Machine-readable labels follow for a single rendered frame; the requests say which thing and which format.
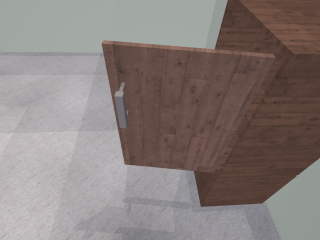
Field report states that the handle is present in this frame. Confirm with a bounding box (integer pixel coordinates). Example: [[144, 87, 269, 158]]
[[114, 82, 129, 129]]

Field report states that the cupboard door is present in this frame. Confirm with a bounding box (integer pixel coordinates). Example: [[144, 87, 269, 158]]
[[102, 40, 275, 173]]

